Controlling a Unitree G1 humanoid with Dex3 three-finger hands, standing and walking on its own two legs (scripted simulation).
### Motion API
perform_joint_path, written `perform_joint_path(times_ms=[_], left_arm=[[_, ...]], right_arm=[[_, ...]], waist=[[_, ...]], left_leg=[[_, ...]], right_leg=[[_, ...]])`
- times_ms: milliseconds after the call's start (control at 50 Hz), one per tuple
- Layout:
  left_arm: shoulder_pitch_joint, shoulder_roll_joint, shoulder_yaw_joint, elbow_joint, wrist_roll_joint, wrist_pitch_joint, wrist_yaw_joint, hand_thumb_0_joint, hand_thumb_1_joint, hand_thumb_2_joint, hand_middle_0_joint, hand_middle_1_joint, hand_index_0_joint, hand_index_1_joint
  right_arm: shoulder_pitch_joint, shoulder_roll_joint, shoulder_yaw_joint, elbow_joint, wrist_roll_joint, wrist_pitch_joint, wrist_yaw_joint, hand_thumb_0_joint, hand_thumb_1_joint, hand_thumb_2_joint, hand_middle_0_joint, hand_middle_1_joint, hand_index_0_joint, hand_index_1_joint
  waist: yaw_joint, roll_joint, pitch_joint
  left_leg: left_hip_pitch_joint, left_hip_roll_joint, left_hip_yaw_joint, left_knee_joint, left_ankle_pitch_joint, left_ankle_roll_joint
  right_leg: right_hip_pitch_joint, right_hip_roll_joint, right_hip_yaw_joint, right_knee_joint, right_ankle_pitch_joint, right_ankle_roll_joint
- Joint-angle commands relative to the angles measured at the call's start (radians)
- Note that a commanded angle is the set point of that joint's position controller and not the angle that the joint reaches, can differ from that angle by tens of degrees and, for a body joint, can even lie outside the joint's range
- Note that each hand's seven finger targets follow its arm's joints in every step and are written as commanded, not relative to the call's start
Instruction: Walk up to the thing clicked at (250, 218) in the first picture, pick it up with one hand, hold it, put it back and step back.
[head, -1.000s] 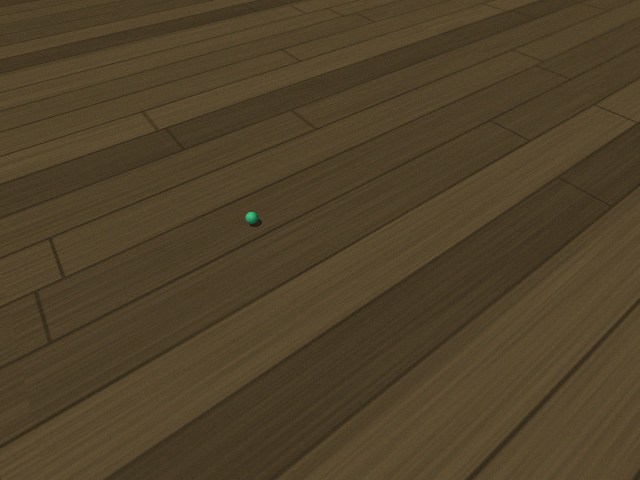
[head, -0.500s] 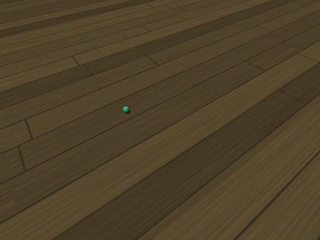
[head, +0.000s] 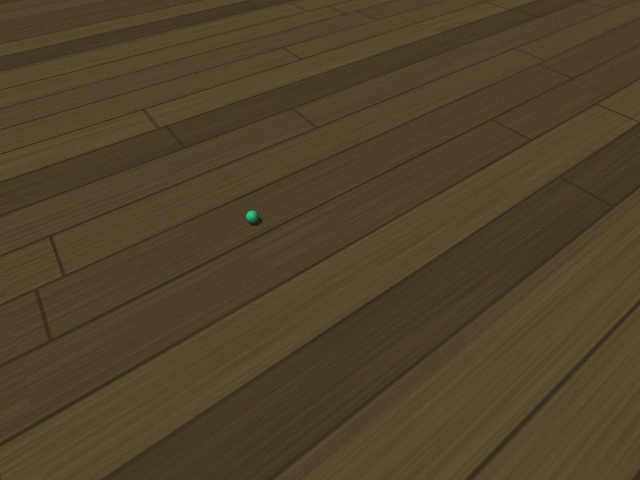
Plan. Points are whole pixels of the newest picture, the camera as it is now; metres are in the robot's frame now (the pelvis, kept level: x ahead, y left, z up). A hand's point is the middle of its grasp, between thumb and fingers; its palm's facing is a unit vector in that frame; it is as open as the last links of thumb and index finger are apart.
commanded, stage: stand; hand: left
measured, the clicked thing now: (252, 216) +1.30 +0.33 -0.75
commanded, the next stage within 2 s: walk up in 0.12 s
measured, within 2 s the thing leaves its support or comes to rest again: neither
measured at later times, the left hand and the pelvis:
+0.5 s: hand out of the picture +0.08 +0.37 -0.18, palm faces +0.01 -0.92 -0.39, open 7.4 cm; pelvis +0.09 +0.07 -0.03, yaw +1 degrees
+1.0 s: hand (131, 333) +0.39 +0.35 -0.14, palm faces -0.03 -0.90 -0.43, open 7.4 cm; pelvis +0.30 +0.06 -0.03, yaw -1 degrees
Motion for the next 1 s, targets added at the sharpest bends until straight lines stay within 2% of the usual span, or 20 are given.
perform_joint_path(times_ms=[0,80,100,120,180,200,240,380,440,460,480,500,520,600,760,880,900,920,940,980], left_arm=[[-0.037,0.216,0.046,-0.057,0.003,-0.018,0.014,0.000,0.900,0.900,-0.200,-0.300,-0.200,-0.300],[-0.038,0.216,0.045,-0.060,0.002,-0.017,0.016,0.000,0.900,0.900,-0.200,-0.300,-0.200,-0.300],[0.032,0.314,0.103,-0.103,0.015,-0.037,-0.010,0.000,0.900,0.900,-0.200,-0.300,-0.200,-0.300],[0.065,0.312,0.111,-0.088,0.025,-0.039,-0.018,0.000,0.900,0.900,-0.200,-0.300,-0.200,-0.300],[0.140,0.345,0.134,-0.093,0.028,-0.051,-0.025,0.000,0.900,0.900,-0.200,-0.300,-0.200,-0.300],[0.170,0.363,0.145,-0.101,0.037,-0.062,-0.022,0.000,0.900,0.900,-0.200,-0.300,-0.200,-0.300],[0.170,0.359,0.144,-0.130,0.032,-0.074,-0.021,0.000,0.900,0.900,-0.200,-0.300,-0.200,-0.300],[-0.005,0.349,0.133,-0.233,0.021,-0.078,-0.030,0.000,0.900,0.900,-0.200,-0.300,-0.200,-0.300],[0.065,0.289,0.111,-0.235,0.021,-0.066,-0.040,0.000,0.900,0.900,-0.200,-0.300,-0.200,-0.300],[0.130,0.222,0.093,-0.234,0.018,-0.063,-0.038,0.000,0.900,0.900,-0.200,-0.300,-0.200,-0.300],[0.176,0.188,0.083,-0.248,0.009,-0.060,-0.032,0.000,0.900,0.900,-0.200,-0.300,-0.200,-0.300],[0.158,0.297,0.101,-0.241,0.010,-0.055,-0.021,0.000,0.900,0.900,-0.200,-0.300,-0.200,-0.300],[0.138,0.322,0.100,-0.241,0.010,-0.056,-0.018,0.000,0.900,0.900,-0.200,-0.300,-0.200,-0.300],[0.263,0.313,0.111,-0.168,-0.013,-0.048,-0.044,0.000,0.900,0.900,-0.200,-0.300,-0.200,-0.300],[0.082,0.276,0.119,-0.257,0.011,-0.051,-0.084,0.000,0.900,0.900,-0.200,-0.300,-0.200,-0.300],[0.235,0.285,0.139,-0.220,0.018,-0.077,-0.058,0.000,0.900,0.900,-0.200,-0.300,-0.200,-0.300],[0.335,0.335,0.161,-0.206,0.020,-0.090,-0.043,0.000,0.900,0.900,-0.200,-0.300,-0.200,-0.300],[0.357,0.411,0.176,-0.227,0.020,-0.101,-0.028,0.000,0.900,0.900,-0.200,-0.300,-0.200,-0.300],[0.337,0.420,0.169,-0.230,0.000,-0.097,-0.027,0.000,0.900,0.900,-0.200,-0.300,-0.200,-0.300],[0.290,0.392,0.157,-0.261,-0.015,-0.097,-0.019,0.000,0.900,0.900,-0.200,-0.300,-0.200,-0.300]], right_arm=[[-0.033,-0.207,-0.043,-0.058,0.005,-0.024,-0.014,0.000,-0.900,-0.900,0.200,0.300,0.200,0.300],[-0.035,-0.207,-0.043,-0.059,0.005,-0.025,-0.015,0.000,-0.900,-0.900,0.200,0.300,0.200,0.300],[0.028,-0.302,-0.114,-0.107,-0.014,-0.039,0.012,0.000,-0.900,-0.900,0.200,0.300,0.200,0.300],[0.013,-0.307,-0.121,-0.110,-0.024,-0.038,0.024,0.000,-0.900,-0.900,0.200,0.300,0.200,0.300],[-0.120,-0.233,-0.110,-0.187,-0.028,-0.033,0.044,0.000,-0.900,-0.900,0.200,0.300,0.200,0.300],[-0.148,-0.224,-0.110,-0.205,-0.035,-0.036,0.044,0.000,-0.900,-0.900,0.200,0.300,0.200,0.300],[-0.129,-0.242,-0.116,-0.217,-0.027,-0.048,0.047,0.000,-0.900,-0.900,0.200,0.300,0.200,0.300],[0.056,-0.250,-0.156,-0.199,-0.017,-0.052,0.081,0.000,-0.900,-0.900,0.200,0.300,0.200,0.300],[0.274,-0.294,-0.196,-0.141,-0.027,-0.053,0.065,0.000,-0.900,-0.900,0.200,0.300,0.200,0.300],[0.386,-0.351,-0.216,-0.128,-0.039,-0.058,0.051,0.000,-0.900,-0.900,0.200,0.300,0.200,0.300],[0.355,-0.423,-0.219,-0.168,-0.046,-0.067,0.045,0.000,-0.900,-0.900,0.200,0.300,0.200,0.300],[0.234,-0.452,-0.217,-0.208,-0.015,-0.066,0.050,0.000,-0.900,-0.900,0.200,0.300,0.200,0.300],[0.174,-0.446,-0.209,-0.225,-0.004,-0.062,0.050,0.000,-0.900,-0.900,0.200,0.300,0.200,0.300],[0.081,-0.329,-0.159,-0.267,0.002,-0.080,0.045,0.000,-0.900,-0.900,0.200,0.300,0.200,0.300],[0.132,-0.335,-0.160,-0.304,0.001,-0.092,0.051,0.000,-0.900,-0.900,0.200,0.300,0.200,0.300],[0.148,-0.284,-0.136,-0.329,0.003,-0.075,0.048,0.000,-0.900,-0.900,0.200,0.300,0.200,0.300],[0.202,-0.230,-0.116,-0.334,0.006,-0.076,0.047,0.000,-0.900,-0.900,0.200,0.300,0.200,0.300],[0.247,-0.170,-0.092,-0.353,0.007,-0.075,0.048,0.000,-0.900,-0.900,0.200,0.300,0.200,0.300],[0.207,-0.272,-0.114,-0.335,0.005,-0.063,0.035,0.000,-0.900,-0.900,0.200,0.300,0.200,0.300],[0.146,-0.294,-0.121,-0.324,0.011,-0.065,0.028,0.000,-0.900,-0.900,0.200,0.300,0.200,0.300]], waist=[[0.004,0.002,-0.085],[0.002,0.002,-0.095],[0.002,0.015,-0.197],[0.021,0.035,-0.119],[0.089,-0.131,0.093],[0.118,-0.168,0.125],[0.102,-0.086,0.119],[-0.028,-0.159,0.029],[-0.135,0.050,-0.089],[-0.172,0.256,-0.130],[-0.135,0.342,-0.120],[-0.102,0.225,-0.082],[-0.072,0.185,-0.004],[0.013,0.175,0.054],[-0.015,0.126,0.098],[0.077,-0.044,-0.059],[0.118,-0.217,-0.138],[0.096,-0.366,-0.139],[0.106,-0.208,-0.092],[0.089,-0.113,-0.010]], left_leg=[[0.015,0.110,-0.087,-0.041,0.142,0.041],[0.027,0.113,-0.083,-0.036,0.179,0.042],[0.035,0.076,-0.085,0.063,-0.301,0.119],[-0.077,0.088,-0.119,0.076,-0.487,0.142],[-0.493,-0.003,0.016,0.320,-0.371,0.090],[-0.628,0.025,-0.005,0.474,-0.307,0.068],[-0.652,0.078,-0.071,0.499,-0.268,0.060],[-0.178,0.074,0.023,0.270,-0.037,0.033],[0.286,-0.002,0.080,0.235,-0.002,0.057],[0.351,0.113,-0.112,0.100,-0.279,0.104],[0.281,0.339,-0.585,-0.099,-0.638,0.180],[0.129,0.408,-0.700,-0.187,-0.772,0.261],[0.009,0.417,-0.679,-0.194,-0.736,0.277],[-0.138,0.246,-0.220,-0.145,-0.384,0.188],[-0.184,0.253,-0.091,-0.161,-0.333,0.230],[-0.208,0.159,0.038,0.259,0.002,0.166],[-0.288,0.081,0.100,0.563,0.004,0.128],[-0.520,-0.038,0.085,0.773,-0.338,0.073],[-0.584,-0.015,0.018,0.851,-0.349,0.063],[-0.572,0.035,-0.095,0.884,-0.266,0.065]], right_leg=[[0.019,-0.133,0.102,-0.040,0.160,-0.022],[0.029,-0.135,0.100,-0.033,0.198,-0.024],[0.055,-0.091,0.090,0.056,-0.279,-0.064],[-0.011,-0.118,0.138,0.069,-0.474,-0.088],[0.071,-0.273,0.390,-0.150,-0.676,-0.177],[0.149,-0.385,0.512,-0.227,-0.574,-0.242],[0.214,-0.408,0.509,-0.197,-0.327,-0.277],[-0.111,-0.216,0.106,-0.088,-0.230,-0.153],[-0.388,-0.114,-0.019,0.320,-0.091,-0.101],[-0.494,-0.004,-0.063,0.637,-0.233,-0.077],[-0.621,0.082,0.046,0.828,-0.401,-0.054],[-0.558,0.020,0.131,0.876,-0.383,-0.061],[-0.547,-0.026,0.145,0.897,-0.333,-0.065],[-0.420,-0.082,0.095,0.717,-0.123,-0.028],[-0.323,-0.120,0.010,0.349,0.002,-0.001],[0.044,-0.022,-0.076,0.210,-0.036,-0.034],[0.193,-0.104,0.079,0.103,-0.177,-0.069],[0.304,-0.341,0.490,0.010,-0.200,-0.142],[0.253,-0.427,0.641,-0.055,-0.209,-0.236],[0.119,-0.403,0.534,-0.054,-0.013,-0.255]])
